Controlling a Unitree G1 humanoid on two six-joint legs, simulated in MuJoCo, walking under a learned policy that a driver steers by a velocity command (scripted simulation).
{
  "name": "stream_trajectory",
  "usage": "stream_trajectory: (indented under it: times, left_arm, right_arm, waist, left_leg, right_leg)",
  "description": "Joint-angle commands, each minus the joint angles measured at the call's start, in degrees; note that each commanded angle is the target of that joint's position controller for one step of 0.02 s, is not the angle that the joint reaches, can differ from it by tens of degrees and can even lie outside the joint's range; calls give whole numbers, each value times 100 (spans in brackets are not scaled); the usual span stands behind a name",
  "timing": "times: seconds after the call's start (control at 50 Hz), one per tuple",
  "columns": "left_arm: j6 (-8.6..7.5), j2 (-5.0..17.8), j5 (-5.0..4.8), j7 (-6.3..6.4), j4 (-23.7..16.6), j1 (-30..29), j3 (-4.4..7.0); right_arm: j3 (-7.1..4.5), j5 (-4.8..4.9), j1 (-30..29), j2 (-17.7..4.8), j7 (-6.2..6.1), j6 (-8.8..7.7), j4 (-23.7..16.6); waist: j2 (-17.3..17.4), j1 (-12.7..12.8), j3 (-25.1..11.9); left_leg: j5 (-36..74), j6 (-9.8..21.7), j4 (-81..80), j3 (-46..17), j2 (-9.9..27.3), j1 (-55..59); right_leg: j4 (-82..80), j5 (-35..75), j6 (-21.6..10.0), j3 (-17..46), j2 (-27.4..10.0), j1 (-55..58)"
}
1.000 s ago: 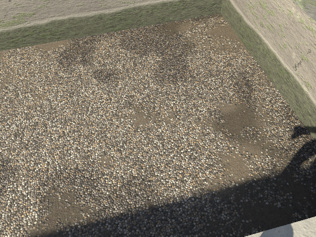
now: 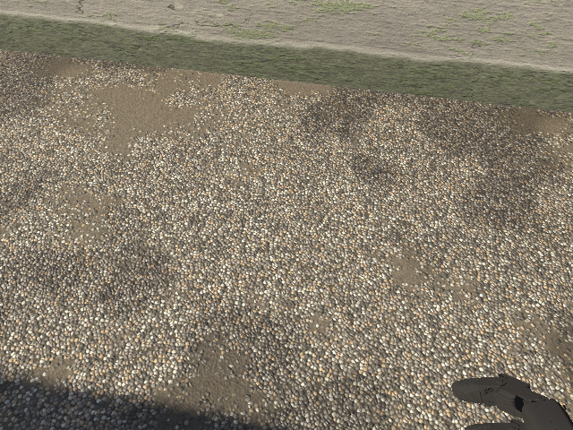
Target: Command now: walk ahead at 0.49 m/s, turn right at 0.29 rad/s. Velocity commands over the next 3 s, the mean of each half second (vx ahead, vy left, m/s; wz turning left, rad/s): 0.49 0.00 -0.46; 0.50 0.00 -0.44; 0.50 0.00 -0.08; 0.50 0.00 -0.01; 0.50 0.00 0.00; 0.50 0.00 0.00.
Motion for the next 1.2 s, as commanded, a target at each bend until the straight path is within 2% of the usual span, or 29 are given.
stream_trajectory:
  times: [0.02, 0.04, 0.06, 0.1, 0.2, 0.26, 0.4, 0.56, 0.64, 0.68, 0.72, 0.74, 0.78, 0.8, 0.82, 0.84, 0.86, 0.88, 0.9, 0.94, 0.96, 0.98, 1.02, 1.06, 1.1, 1.14, 1.16, 1.18, 1.2]
  left_arm:
    - [-117, 753, -14, 4, -744, -658, 156]
    - [-105, 754, -14, 6, -781, -666, 149]
    - [-75, 705, 20, -1, -842, -697, 115]
    - [-34, 733, 29, 6, -917, -721, 121]
    - [-10, 762, 32, 21, -1043, -782, 131]
    - [114, 714, 43, 67, -1165, -786, 114]
    - [212, 764, -57, 108, -1263, -597, 210]
    - [303, 786, -97, 157, -1359, -196, 337]
    - [308, 691, -156, 174, -1399, -2, 384]
    - [297, 603, -281, 182, -1392, 177, 427]
    - [300, 543, -357, 192, -1331, 460, 464]
    - [290, 467, -323, 187, -1321, 559, 455]
    - [274, 401, -258, 173, -1248, 779, 458]
    - [270, 423, -220, 160, -1239, 787, 464]
    - [253, 555, -200, 152, -1175, 807, 495]
    - [239, 580, -160, 129, -1247, 623, 487]
    - [227, 551, -136, 117, -1318, 418, 464]
    - [222, 477, -148, 121, -1360, 273, 432]
    - [219, 352, -226, 143, -1343, 375, 415]
    - [204, 172, -336, 215, -1187, 718, 392]
    - [216, 136, -325, 250, -1154, 738, 371]
    - [197, 45, -357, 278, -1194, 578, 346]
    - [182, -10, -293, 251, -1252, 277, 289]
    - [134, -67, -300, 227, -1188, 288, 261]
    - [90, -85, -291, 215, -1140, 338, 253]
    - [48, 41, -334, 222, -1065, 399, 317]
    - [76, 158, -241, 217, -943, 678, 360]
    - [101, 255, -203, 221, -809, 945, 406]
    - [136, 319, -138, 219, -789, 1104, 426]
  right_arm:
    - [-200, -43, -124, -671, 14, -80, -523]
    - [-201, -40, -171, -682, 11, -81, -545]
    - [-172, -88, -202, -635, 3, -82, -567]
    - [-184, -77, -266, -673, 0, -93, -597]
    - [-241, -84, -310, -748, -84, -85, -633]
    - [-236, -126, -335, -742, -69, -85, -565]
    - [-313, -133, -284, -726, -112, -63, -392]
    - [-350, -86, -253, -526, -187, -10, -287]
    - [-390, -93, -107, -471, -228, 8, -160]
    - [-447, -78, -156, -538, -260, 33, -60]
    - [-482, -58, -267, -529, -298, 104, 16]
    - [-457, -50, -427, -451, -307, 133, -6]
    - [-449, 10, -540, -367, -329, 156, -10]
    - [-436, 28, -529, -317, -338, 153, -27]
    - [-417, 64, -335, -258, -359, 114, 60]
    - [-381, 24, -163, -226, -362, 78, 84]
    - [-355, -32, 32, -198, -355, 48, 139]
    - [-324, -97, 197, -177, -347, 27, 200]
    - [-334, -122, 201, -248, -330, 4, 308]
    - [-377, -54, -58, -370, -297, 7, 409]
    - [-381, 10, -134, -384, -291, 20, 423]
    - [-428, 109, -2, -432, -308, 15, 494]
    - [-475, 201, 88, -582, -347, -24, 634]
    - [-538, 252, 294, -700, -340, -80, 875]
    - [-552, 294, 410, -732, -300, -92, 1055]
    - [-511, 225, 552, -721, -251, -123, 1166]
    - [-451, 133, 421, -707, -236, -132, 1156]
    - [-395, 45, 539, -589, -225, -117, 1094]
    - [-327, 6, 604, -500, -208, -122, 1051]
  waist:
    - [128, -261, -868]
    - [178, -245, -827]
    - [247, -227, -791]
    - [263, -186, -744]
    - [141, -117, -758]
    - [95, -48, -689]
    - [-74, -1, -788]
    - [-387, 45, -525]
    - [-411, 38, -513]
    - [-117, 139, -510]
    - [131, 248, -470]
    - [252, 311, -430]
    - [16, 369, -324]
    - [-260, 328, -214]
    - [-698, 155, -39]
    - [-1023, 29, 105]
    - [-1140, -118, 162]
    - [-1004, -218, 157]
    - [-554, -124, 44]
    - [491, 136, -162]
    - [612, 158, -65]
    - [688, 39, 47]
    - [345, -17, 556]
    - [79, -55, 682]
    - [-53, -39, 677]
    - [-323, -33, 453]
    - [-464, 143, 410]
    - [-699, 142, 50]
    - [-828, 246, -272]
  left_leg:
    - [2977, -137, -132, 26, 255, 366]
    - [3042, -133, -153, 54, 276, 397]
    - [3165, -109, -192, 82, 303, 423]
    - [3341, -90, -209, 142, 344, 485]
    - [3650, -77, -160, 359, 436, 703]
    - [4002, -84, -120, 506, 484, 791]
    - [3077, -43, 1, 927, 475, 918]
    - [1476, -15, 277, 1231, 222, 977]
    - [1373, 69, 124, 1299, 244, 1328]
    - [1613, 144, -52, 1382, 450, 1331]
    - [1909, 284, -161, 1401, 741, 1221]
    - [2113, 306, -129, 1409, 853, 1131]
    - [1645, 257, 18, 1539, 740, 940]
    - [1176, 193, 115, 1622, 543, 878]
    - [495, 156, 292, 1669, 225, 933]
    - [45, 139, 256, 1662, -46, 1125]
    - [-82, 160, 59, 1605, -154, 1332]
    - [202, 208, -230, 1539, -57, 1542]
    - [651, 285, -475, 1478, 249, 1572]
    - [1735, 449, -817, 1287, 981, 1073]
    - [1900, 520, -931, 1247, 1207, 638]
    - [1289, 612, -1151, 1119, 1461, 415]
    - [750, 718, -1521, 1031, 1808, -118]
    - [636, 787, -1561, 1090, 1863, -220]
    - [1092, 816, -1330, 1218, 1769, -209]
    - [857, 782, -997, 1501, 1442, -275]
    - [1298, 691, -521, 1724, 1136, -584]
    - [1279, 518, 164, 2009, 583, -737]
    - [1301, 319, 1023, 2035, 239, -868]
  right_leg:
    - [-174, 2776, -544, 787, -413, 483]
    - [-160, 2656, -517, 803, -381, 404]
    - [-154, 2581, -490, 849, -350, 352]
    - [-95, 2452, -435, 860, -297, 236]
    - [106, 2381, -316, 866, -204, -91]
    - [171, 2510, -215, 912, -166, -250]
    - [221, 2210, -253, 1117, -26, -556]
    - [-384, 1224, -408, 1871, 118, -1203]
    - [-505, 869, -279, 1910, 276, -1544]
    - [-199, 781, -128, 1602, 414, -1537]
    - [207, 686, -37, 1296, 503, -1587]
    - [309, 716, -21, 1175, 487, -1541]
    - [107, 696, -114, 1288, 463, -1473]
    - [-185, 635, -183, 1506, 444, -1510]
    - [-635, 452, -244, 1931, 388, -1713]
    - [-1074, 338, -232, 2289, 392, -1976]
    - [-1322, 152, -143, 2445, 415, -2141]
    - [-1295, -8, -4, 2335, 456, -2217]
    - [-989, 33, 187, 1898, 553, -2075]
    - [108, -118, 316, 1135, 638, -1464]
    - [425, -453, 272, 948, 509, -1274]
    - [631, -888, 252, 788, 333, -1334]
    - [975, -618, 243, 615, -95, -1472]
    - [1028, -231, 184, 415, -362, -1410]
    - [937, -86, 80, 137, -395, -1223]
    - [806, 739, -96, -71, -245, -824]
    - [748, 1816, -208, -62, -125, -367]
    - [769, 2530, -407, 144, 21, 112]
    - [526, 2740, -733, 563, 1, 506]
Next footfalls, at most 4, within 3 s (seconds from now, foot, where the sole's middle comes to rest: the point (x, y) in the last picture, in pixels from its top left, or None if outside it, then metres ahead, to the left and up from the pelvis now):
1.40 left None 0.06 0.12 -0.77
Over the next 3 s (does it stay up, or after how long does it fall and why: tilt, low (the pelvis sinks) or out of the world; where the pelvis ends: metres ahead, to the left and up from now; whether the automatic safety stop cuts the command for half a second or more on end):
stays up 0.04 0.02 0.01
